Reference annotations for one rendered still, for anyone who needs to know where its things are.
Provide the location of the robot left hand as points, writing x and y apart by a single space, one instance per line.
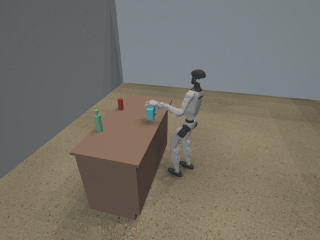
152 103

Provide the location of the robot right shin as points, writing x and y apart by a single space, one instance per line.
187 153

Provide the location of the robot left upper arm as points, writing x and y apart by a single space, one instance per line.
189 96

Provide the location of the table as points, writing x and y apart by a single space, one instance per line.
118 166

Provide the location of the humanoid robot head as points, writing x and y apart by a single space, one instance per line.
197 74

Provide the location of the sponge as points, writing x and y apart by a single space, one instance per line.
150 113

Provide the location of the left robot forearm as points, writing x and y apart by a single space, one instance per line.
169 108

